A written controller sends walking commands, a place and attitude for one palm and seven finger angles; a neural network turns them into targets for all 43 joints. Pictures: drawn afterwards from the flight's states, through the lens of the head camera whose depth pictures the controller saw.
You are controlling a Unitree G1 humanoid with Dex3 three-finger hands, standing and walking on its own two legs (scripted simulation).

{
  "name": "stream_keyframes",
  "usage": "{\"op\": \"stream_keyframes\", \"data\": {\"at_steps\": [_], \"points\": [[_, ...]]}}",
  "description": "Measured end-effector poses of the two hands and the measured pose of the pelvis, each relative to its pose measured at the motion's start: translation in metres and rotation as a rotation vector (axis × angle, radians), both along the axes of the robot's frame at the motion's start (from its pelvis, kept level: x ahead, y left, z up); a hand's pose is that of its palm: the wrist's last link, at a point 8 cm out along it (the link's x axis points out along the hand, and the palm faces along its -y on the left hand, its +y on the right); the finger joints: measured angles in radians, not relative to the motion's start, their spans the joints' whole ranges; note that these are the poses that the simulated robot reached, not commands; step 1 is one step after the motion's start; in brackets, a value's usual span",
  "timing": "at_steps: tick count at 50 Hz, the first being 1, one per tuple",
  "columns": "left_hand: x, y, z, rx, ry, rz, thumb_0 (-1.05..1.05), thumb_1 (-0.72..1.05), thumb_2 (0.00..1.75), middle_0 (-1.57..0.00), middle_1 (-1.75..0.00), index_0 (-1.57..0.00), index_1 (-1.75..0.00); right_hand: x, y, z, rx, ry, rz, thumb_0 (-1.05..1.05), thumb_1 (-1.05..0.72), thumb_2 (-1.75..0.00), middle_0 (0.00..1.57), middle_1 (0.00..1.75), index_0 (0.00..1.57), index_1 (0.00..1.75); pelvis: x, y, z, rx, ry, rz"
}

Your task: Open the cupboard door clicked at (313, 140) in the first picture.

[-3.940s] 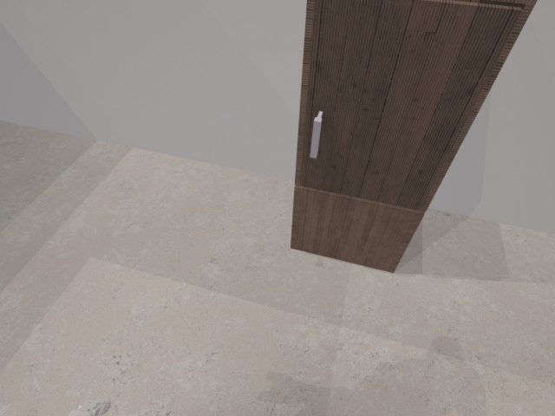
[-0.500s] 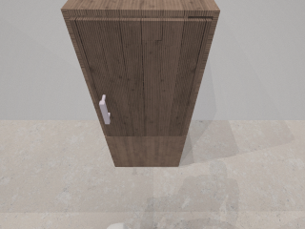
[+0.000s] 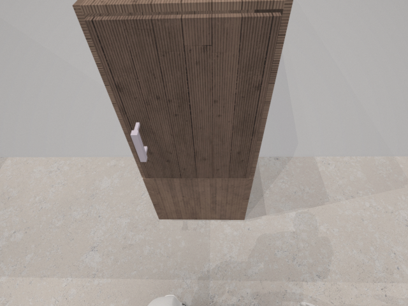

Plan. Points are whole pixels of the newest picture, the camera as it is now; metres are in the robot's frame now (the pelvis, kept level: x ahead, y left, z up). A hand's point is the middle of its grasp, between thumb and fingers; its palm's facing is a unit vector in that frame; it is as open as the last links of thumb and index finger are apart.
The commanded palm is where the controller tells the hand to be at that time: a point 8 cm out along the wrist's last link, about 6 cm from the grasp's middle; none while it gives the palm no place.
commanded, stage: come to a stop and stand still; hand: left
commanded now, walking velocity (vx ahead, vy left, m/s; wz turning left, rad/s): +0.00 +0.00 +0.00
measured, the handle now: (140, 142) +0.57 +0.25 -0.09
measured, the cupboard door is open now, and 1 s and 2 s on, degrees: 0 0 0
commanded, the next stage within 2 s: look again from close up in 0.62 s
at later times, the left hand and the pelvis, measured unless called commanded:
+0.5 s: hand out of the picture -0.04 +0.16 -0.16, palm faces +0.08 -0.98 -0.17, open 7.3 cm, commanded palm none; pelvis -0.05 -0.01 +0.02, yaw +1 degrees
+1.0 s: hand out of the picture -0.04 +0.17 -0.16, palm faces +0.08 -0.98 -0.20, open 7.3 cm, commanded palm none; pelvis -0.04 +0.01 +0.01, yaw +2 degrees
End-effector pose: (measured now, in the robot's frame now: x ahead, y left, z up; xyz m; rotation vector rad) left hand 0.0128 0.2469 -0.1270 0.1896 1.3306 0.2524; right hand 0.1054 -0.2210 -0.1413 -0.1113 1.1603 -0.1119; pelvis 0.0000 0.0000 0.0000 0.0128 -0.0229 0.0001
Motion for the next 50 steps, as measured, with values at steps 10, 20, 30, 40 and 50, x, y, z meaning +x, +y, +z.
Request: {"op": "stream_keyframes", "data": {"at_steps": [10, 20, 30, 40, 50], "points": [[-0.018, -0.035, 0.005, -0.064, -0.004, -0.015, 0.00, 0.91, 0.90, -0.21, -0.30, -0.20, -0.29, -0.090, -0.027, 0.008, -0.034, 0.172, -0.054, 0.00, -0.91, -0.90, 0.20, 0.30, 0.20, 0.30, -0.017, -0.013, 0.014, -0.003, 0.014, 0.013], [-0.040, -0.032, -0.004, -0.107, 0.005, 0.009, 0.01, 0.93, 0.90, -0.21, -0.30, -0.20, -0.29, -0.157, -0.005, 0.018, -0.038, 0.283, -0.033, 0.00, -0.91, -0.90, 0.20, 0.30, 0.19, 0.30, -0.039, -0.011, 0.020, -0.011, -0.002, 0.021], [-0.086, -0.043, 0.001, -0.118, 0.096, 0.030, 0.00, 0.91, 0.90, -0.20, -0.30, -0.20, -0.29, -0.170, 0.009, 0.012, 0.014, 0.281, -0.032, 0.00, -0.91, -0.90, 0.20, 0.30, 0.20, 0.30, -0.048, -0.011, 0.021, -0.006, 0.010, 0.017], [-0.107, -0.055, -0.004, -0.135, 0.139, 0.024, 0.00, 0.91, 0.90, -0.20, -0.30, -0.20, -0.29, -0.167, 0.008, 0.007, 0.013, 0.265, -0.023, 0.00, -0.91, -0.90, 0.20, 0.30, 0.20, 0.30, -0.047, -0.007, 0.015, -0.025, 0.016, 0.019], [-0.064, -0.026, 0.001, -0.087, 0.010, 0.007, 0.00, 0.91, 0.90, -0.20, -0.30, -0.20, -0.29, -0.147, 0.018, 0.004, 0.011, 0.183, 0.006, 0.01, -0.93, -0.90, 0.20, 0.30, 0.20, 0.30, -0.038, 0.006, 0.014, -0.009, -0.001, 0.033]]}}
